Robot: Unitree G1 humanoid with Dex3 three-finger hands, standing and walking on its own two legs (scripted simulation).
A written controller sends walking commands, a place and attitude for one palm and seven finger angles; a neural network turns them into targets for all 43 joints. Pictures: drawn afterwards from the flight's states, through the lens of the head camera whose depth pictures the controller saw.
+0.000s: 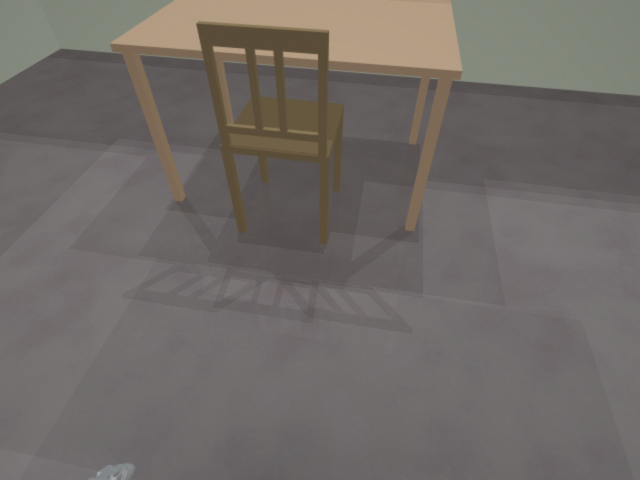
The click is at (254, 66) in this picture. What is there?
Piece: chair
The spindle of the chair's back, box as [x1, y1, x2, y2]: [245, 49, 263, 129]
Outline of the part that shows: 245,49 255,127 261,129 263,127 255,54 254,49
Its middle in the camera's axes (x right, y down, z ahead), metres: -0.21 -0.48 +1.24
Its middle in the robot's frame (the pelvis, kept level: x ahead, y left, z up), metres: +1.23 +0.27 -0.10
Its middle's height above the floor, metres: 0.67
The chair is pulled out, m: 0.00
